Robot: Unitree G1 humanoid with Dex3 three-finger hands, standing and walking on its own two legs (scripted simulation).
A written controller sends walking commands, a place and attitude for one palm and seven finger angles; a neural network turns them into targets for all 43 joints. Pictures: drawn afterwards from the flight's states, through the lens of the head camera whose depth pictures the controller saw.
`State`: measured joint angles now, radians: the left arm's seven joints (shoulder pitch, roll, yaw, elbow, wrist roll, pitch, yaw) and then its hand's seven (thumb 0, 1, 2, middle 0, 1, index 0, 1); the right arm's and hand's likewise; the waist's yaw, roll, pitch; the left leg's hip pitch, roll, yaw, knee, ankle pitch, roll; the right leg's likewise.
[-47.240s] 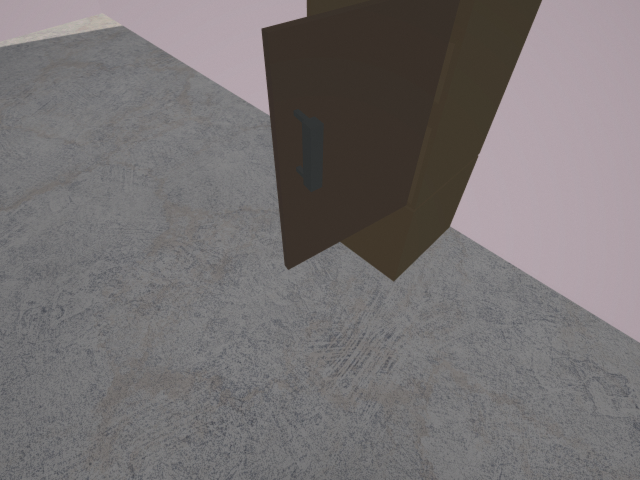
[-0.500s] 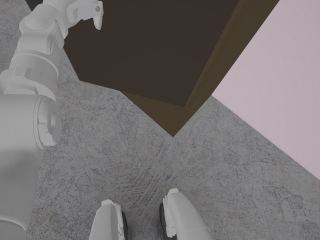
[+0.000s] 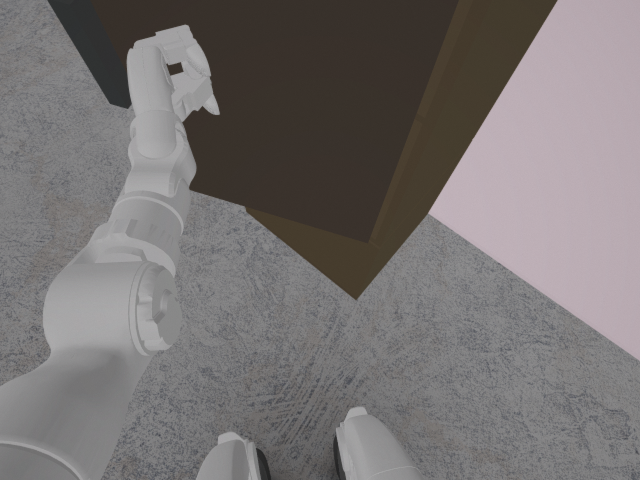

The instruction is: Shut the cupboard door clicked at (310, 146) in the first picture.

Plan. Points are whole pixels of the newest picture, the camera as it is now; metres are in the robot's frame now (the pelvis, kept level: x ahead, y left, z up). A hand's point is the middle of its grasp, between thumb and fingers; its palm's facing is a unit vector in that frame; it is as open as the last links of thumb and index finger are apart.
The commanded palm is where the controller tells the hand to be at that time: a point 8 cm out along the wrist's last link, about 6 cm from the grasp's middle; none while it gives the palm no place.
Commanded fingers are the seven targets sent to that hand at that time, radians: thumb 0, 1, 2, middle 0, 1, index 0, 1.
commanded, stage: pull the fist back off the door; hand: left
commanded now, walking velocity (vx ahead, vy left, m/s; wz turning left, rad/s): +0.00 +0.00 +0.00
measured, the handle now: (108, 42) +0.65 +0.16 +0.10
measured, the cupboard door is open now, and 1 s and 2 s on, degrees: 23 23 23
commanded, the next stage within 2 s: draw the hand back to the body in 0.38 s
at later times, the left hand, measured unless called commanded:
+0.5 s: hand (222, 133) +0.48 +0.03 +0.11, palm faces +0.02 -1.00 -0.05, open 3.1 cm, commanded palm +0.45 +0.09 +0.11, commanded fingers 0.00 0.90 0.90 -1.30 -1.50 -1.30 -1.50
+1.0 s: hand (95, 227) +0.36 +0.13 +0.16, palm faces +0.01 -1.00 -0.02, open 3.1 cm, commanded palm +0.32 +0.18 +0.17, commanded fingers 0.00 0.90 0.90 -1.13 -1.32 -1.13 -1.32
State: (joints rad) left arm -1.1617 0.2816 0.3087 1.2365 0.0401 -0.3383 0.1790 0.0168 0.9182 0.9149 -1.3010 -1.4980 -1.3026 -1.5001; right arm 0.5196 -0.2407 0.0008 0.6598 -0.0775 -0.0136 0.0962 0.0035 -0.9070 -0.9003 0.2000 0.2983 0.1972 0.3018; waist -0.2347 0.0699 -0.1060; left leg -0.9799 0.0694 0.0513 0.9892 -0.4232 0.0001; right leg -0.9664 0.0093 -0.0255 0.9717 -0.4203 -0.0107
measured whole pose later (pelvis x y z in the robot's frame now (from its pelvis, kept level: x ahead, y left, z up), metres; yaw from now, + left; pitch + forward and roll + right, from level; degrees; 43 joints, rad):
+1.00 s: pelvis +0.01 +0.00 +0.05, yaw +1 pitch +4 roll +0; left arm -0.27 0.16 0.08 0.39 -0.18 -0.21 -0.05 0.02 0.90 0.90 -1.29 -1.48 -1.29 -1.48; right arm 0.28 -0.27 -0.01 0.61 0.06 -0.01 -0.02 0.01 -0.91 -0.90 0.20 0.30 0.19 0.30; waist -0.02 0.04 -0.07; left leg -0.42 0.04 0.06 0.68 -0.33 -0.01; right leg -0.41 -0.01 -0.03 0.69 -0.35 -0.01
